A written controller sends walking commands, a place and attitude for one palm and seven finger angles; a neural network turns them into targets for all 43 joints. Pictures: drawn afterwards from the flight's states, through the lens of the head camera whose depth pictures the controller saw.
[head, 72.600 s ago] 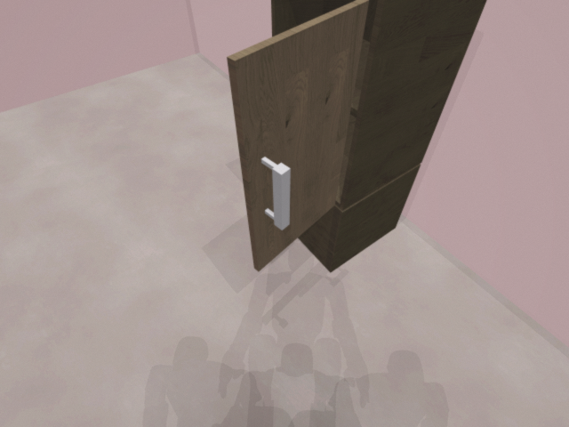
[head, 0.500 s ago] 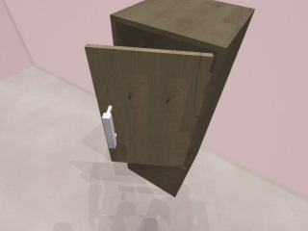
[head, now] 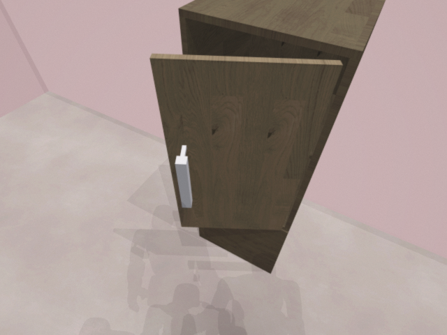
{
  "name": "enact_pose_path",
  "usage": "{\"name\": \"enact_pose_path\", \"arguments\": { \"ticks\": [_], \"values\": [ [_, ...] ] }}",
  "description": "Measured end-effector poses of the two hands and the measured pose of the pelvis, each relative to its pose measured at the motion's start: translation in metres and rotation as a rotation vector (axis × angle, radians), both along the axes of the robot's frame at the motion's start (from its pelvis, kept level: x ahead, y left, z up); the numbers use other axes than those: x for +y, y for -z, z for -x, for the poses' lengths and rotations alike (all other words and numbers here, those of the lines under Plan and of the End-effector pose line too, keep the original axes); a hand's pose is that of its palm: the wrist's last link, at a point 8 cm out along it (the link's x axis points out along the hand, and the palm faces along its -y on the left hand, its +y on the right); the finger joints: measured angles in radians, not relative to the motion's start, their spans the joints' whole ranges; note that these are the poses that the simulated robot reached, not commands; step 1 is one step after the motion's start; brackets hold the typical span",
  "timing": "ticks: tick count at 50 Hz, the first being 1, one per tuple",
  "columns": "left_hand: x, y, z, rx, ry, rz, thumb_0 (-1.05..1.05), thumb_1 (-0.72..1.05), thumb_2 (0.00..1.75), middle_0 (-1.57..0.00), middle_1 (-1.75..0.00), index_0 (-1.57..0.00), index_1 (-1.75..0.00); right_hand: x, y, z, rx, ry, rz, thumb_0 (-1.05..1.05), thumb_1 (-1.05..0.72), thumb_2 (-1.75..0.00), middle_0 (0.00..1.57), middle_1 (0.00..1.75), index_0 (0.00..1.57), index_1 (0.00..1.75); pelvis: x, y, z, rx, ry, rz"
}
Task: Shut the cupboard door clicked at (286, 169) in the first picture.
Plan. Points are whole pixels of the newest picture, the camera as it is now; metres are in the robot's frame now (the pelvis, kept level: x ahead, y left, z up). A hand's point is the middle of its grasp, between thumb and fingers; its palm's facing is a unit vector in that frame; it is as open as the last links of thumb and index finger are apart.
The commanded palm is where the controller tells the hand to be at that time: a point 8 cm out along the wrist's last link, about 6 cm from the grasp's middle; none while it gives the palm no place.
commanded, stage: come to a stop and stand still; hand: left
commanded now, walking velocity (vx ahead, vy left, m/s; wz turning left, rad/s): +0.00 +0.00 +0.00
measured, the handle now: (185, 177) +0.48 +0.12 -0.05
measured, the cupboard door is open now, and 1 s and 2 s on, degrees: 27 27 27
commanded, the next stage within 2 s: look again from close up in 0.46 s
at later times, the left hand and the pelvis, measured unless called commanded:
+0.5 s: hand out of the picture +0.01 +0.17 -0.18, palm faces +0.02 -0.99 -0.14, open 7.4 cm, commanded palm none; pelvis +0.02 +0.02 +0.00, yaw +0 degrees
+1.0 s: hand out of the picture +0.01 +0.15 -0.18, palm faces +0.01 -0.99 -0.13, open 7.4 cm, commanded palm none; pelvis +0.02 +0.00 +0.00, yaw +0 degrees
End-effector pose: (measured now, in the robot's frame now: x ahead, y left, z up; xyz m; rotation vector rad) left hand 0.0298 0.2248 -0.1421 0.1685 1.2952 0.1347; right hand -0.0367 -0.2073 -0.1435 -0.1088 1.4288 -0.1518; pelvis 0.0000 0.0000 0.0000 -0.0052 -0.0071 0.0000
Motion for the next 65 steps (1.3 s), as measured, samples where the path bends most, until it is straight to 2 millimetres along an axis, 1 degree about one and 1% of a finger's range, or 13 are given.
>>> {"name": "enact_pose_path", "arguments": {
  "ticks": [4,9,13,17,23,34,42,49,58,59,60,63,65],
  "values": [
    [0.001,0.004,0.012,0.048,-0.019,0.018,0.01,0.92,0.89,-0.19,-0.3,-0.2,-0.3,0.003,-0.003,-0.029,-0.052,-0.024,0.019,0.01,-0.91,-0.9,0.2,0.3,0.2,0.3,0.007,-0.001,-0.005,0.002,-0.001,0.003],
    [-0.001,0.009,0.025,0.104,-0.039,0.045,0.01,0.92,0.89,-0.19,-0.3,-0.2,-0.3,-0.004,-0.008,-0.055,-0.082,-0.046,0.064,0.02,-0.92,-0.9,0.2,0.3,0.2,0.3,0.014,-0.001,-0.013,-0.003,0.0,0.007],
    [-0.003,0.012,0.032,0.137,-0.046,0.062,0.01,0.91,0.89,-0.19,-0.3,-0.2,-0.3,-0.005,-0.011,-0.07,-0.101,-0.055,0.085,0.01,-0.92,-0.9,0.2,0.3,0.2,0.3,0.017,-0.001,-0.018,-0.008,0.001,0.007],
    [-0.004,0.014,0.033,0.15,-0.05,0.07,0.01,0.91,0.89,-0.2,-0.3,-0.2,-0.3,-0.003,-0.011,-0.077,-0.107,-0.058,0.091,0.01,-0.91,-0.9,0.2,0.3,0.2,0.3,0.019,-0.001,-0.021,-0.015,0.002,0.007],
    [-0.003,0.014,0.027,0.142,-0.046,0.066,0.01,0.91,0.89,-0.2,-0.3,-0.2,-0.3,0.0,-0.009,-0.072,-0.085,-0.049,0.084,0.01,-0.92,-0.9,0.2,0.3,0.2,0.3,0.019,-0.001,-0.023,-0.023,0.006,0.007],
    [-0.004,0.011,0.016,0.124,-0.028,0.054,0.01,0.91,0.89,-0.19,-0.3,-0.2,-0.3,0.009,-0.006,-0.039,-0.006,-0.011,0.046,0.01,-0.91,-0.9,0.2,0.3,0.2,0.3,0.014,-0.002,-0.023,-0.021,0.01,0.005],
    [-0.011,0.01,0.018,0.124,-0.027,0.053,0.01,0.91,0.89,-0.19,-0.3,-0.2,-0.3,0.01,-0.005,-0.023,0.03,0.007,0.027,0.01,-0.91,-0.9,0.2,0.3,0.2,0.3,0.008,-0.003,-0.021,-0.023,0.01,0.005],
    [-0.021,0.01,0.026,0.138,-0.032,0.068,0.01,0.91,0.89,-0.19,-0.3,-0.2,-0.3,0.007,-0.006,-0.021,0.033,0.007,0.021,0.01,-0.91,-0.9,0.2,0.3,0.2,0.3,0.003,-0.004,-0.02,-0.018,0.009,0.004],
    [-0.035,0.011,0.037,0.148,-0.037,0.087,0.01,0.91,0.89,-0.19,-0.3,-0.2,-0.3,0.002,-0.007,-0.032,0.004,-0.009,0.022,0.01,-0.91,-0.9,0.2,0.3,0.2,0.3,-0.001,-0.004,-0.019,-0.015,0.002,0.006],
    [-0.029,0.007,0.032,0.131,-0.071,0.067,0.02,0.92,0.89,-0.2,-0.3,-0.2,-0.3,-0.001,-0.009,-0.036,-0.038,-0.012,0.032,0.01,-0.91,-0.9,0.2,0.3,0.2,0.3,-0.002,-0.003,-0.018,-0.014,-0.006,0.004],
    [-0.017,-0.003,0.022,0.08,-0.091,0.027,0.05,0.95,0.89,-0.2,-0.3,-0.21,-0.3,-0.007,-0.014,-0.041,-0.108,-0.022,0.061,0.02,-0.92,-0.9,0.2,0.3,0.2,0.3,-0.004,-0.003,-0.017,-0.014,-0.012,-0.001],
    [0.011,-0.054,-0.034,-0.31,-0.112,-0.085,0.08,0.98,0.89,-0.21,-0.31,-0.22,-0.31,-0.028,-0.025,-0.063,-0.321,-0.049,0.096,0.03,-0.93,-0.9,0.21,0.3,0.2,0.3,-0.007,-0.002,-0.018,0.0,-0.033,-0.008],
    [0.012,-0.09,-0.074,-0.541,-0.099,-0.11,0.08,0.98,0.89,-0.22,-0.32,-0.22,-0.33,-0.041,-0.025,-0.082,-0.437,-0.082,0.094,0.03,-0.93,-0.9,0.21,0.3,0.2,0.3,-0.006,0.002,-0.015,0.001,-0.059,-0.008]
  ]
}}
